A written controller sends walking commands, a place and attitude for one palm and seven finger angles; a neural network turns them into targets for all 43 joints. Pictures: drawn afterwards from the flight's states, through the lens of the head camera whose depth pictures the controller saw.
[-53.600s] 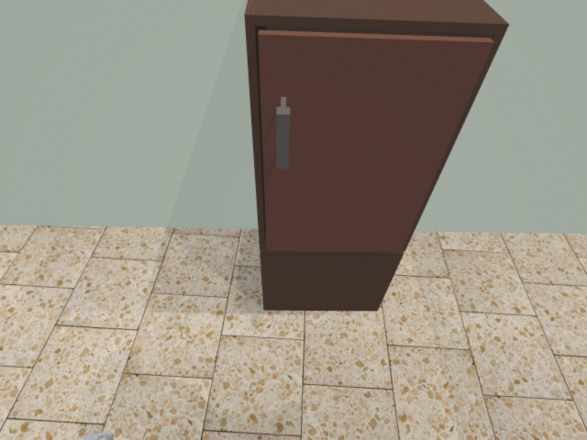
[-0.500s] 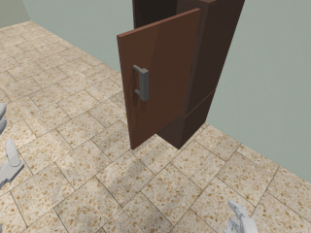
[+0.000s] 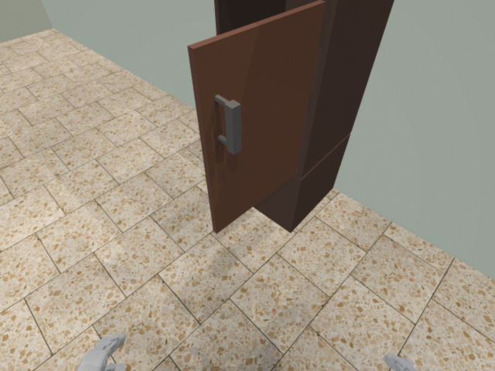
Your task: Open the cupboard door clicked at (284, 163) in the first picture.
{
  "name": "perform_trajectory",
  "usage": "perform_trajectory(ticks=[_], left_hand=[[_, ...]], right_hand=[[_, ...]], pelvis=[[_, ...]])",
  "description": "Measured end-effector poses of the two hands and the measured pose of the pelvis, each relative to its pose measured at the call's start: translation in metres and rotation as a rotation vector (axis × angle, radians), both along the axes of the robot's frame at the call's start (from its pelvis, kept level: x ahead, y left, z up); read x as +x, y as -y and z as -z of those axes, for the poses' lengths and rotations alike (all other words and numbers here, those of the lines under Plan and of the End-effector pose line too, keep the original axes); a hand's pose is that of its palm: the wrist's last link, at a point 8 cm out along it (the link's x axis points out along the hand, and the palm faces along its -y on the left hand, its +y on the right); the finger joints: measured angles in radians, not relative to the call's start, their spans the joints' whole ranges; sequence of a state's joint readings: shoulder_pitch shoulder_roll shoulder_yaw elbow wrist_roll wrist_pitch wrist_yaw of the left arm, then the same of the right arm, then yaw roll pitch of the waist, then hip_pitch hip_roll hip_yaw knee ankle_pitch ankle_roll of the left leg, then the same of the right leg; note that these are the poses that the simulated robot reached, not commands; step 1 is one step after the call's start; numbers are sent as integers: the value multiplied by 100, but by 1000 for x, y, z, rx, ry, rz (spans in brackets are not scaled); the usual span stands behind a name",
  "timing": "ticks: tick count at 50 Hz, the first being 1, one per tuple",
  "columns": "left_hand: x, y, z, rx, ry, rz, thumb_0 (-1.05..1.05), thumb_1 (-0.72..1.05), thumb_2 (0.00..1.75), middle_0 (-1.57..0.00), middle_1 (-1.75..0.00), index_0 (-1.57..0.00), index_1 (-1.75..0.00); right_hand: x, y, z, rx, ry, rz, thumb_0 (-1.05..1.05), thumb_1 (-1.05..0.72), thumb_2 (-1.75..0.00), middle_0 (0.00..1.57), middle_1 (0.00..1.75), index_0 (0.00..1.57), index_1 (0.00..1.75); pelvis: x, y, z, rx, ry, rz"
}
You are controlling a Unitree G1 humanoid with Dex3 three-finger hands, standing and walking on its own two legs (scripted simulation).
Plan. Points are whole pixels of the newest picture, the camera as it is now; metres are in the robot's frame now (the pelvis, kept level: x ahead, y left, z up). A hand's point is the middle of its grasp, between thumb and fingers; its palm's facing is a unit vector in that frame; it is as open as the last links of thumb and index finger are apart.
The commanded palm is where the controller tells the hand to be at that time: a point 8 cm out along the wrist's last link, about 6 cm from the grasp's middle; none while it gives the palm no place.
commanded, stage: let the arm hang, fingers relaxed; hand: left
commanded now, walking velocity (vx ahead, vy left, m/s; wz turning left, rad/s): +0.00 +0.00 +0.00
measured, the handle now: (227, 124) +0.59 +0.06 +0.08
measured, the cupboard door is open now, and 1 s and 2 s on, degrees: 85 85 85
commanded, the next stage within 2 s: look to check the result in 0.88 s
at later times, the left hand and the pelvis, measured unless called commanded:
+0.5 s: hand out of the picture -0.10 +0.16 -0.15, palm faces +0.08 -0.97 -0.22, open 7.3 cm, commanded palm none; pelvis +0.01 -0.01 +0.01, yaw +0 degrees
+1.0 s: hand out of the picture +0.00 +0.13 -0.17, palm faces +0.08 -0.98 -0.17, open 7.3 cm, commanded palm none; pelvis +0.03 -0.02 +0.01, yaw +1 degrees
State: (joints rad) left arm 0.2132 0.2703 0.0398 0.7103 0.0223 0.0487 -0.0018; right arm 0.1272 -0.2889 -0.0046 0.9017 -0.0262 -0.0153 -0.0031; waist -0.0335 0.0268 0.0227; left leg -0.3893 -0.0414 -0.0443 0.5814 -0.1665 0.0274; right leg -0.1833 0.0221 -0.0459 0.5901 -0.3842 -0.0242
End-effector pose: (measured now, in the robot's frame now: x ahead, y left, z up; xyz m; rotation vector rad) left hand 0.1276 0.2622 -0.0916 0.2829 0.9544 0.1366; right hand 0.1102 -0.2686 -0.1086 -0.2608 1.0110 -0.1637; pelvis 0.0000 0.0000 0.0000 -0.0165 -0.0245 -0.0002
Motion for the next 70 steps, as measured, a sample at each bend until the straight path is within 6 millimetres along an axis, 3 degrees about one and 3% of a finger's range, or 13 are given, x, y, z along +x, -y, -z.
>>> perform_trajectory(ticks=[3,6,12,15,18,24,35,41,61,70], left_hand=[[-55,35,41,-119,-227,-28,1,91,89,-20,-30,-20,-29],[-109,47,54,-158,-384,-108,1,96,89,-20,-30,-21,-30],[-201,50,45,-157,-608,-219,1,96,89,-20,-30,-21,-30],[-229,49,35,-133,-677,-254,1,94,89,-20,-30,-20,-30],[-244,49,28,-112,-712,-270,1,93,89,-20,-30,-20,-30],[-235,54,29,-101,-681,-268,0,92,89,-20,-30,-20,-30],[-158,79,46,-161,-488,-205,0,91,89,-20,-30,-20,-30],[-132,88,47,-177,-442,-187,0,91,89,-20,-30,-20,-30],[-145,81,41,-129,-530,-228,0,91,89,-20,-30,-20,-30],[-137,85,42,-137,-524,-222,0,91,89,-20,-30,-20,-30]], right_hand=[[-32,1,1,-21,-118,27,1,-90,-90,20,30,20,30],[-65,-3,4,-22,-248,42,1,-90,-90,20,30,20,30],[-112,-26,17,39,-424,66,1,-90,-90,20,30,20,30],[-124,-40,25,87,-457,76,1,-90,-90,20,30,20,30],[-129,-54,31,134,-466,85,1,-90,-90,20,30,20,30],[-131,-72,40,195,-454,97,1,-90,-90,20,30,20,30],[-127,-64,38,184,-433,117,1,-90,-90,20,30,20,30],[-123,-54,35,164,-429,123,1,-90,-90,20,30,20,30],[-87,-32,33,128,-423,97,1,-91,-90,20,30,20,30],[-73,-24,31,110,-399,90,1,-91,-90,20,30,20,30]], pelvis=[[0,2,-3,1,9,-3],[1,5,-7,-1,7,-11],[2,6,-11,-5,7,-22],[2,5,-11,-3,13,-20],[3,5,-11,0,18,-17],[5,7,-10,6,26,-10],[12,12,-9,19,24,-7],[17,17,-10,20,20,-9],[34,27,-11,22,19,-10],[40,28,-11,27,18,-7]])
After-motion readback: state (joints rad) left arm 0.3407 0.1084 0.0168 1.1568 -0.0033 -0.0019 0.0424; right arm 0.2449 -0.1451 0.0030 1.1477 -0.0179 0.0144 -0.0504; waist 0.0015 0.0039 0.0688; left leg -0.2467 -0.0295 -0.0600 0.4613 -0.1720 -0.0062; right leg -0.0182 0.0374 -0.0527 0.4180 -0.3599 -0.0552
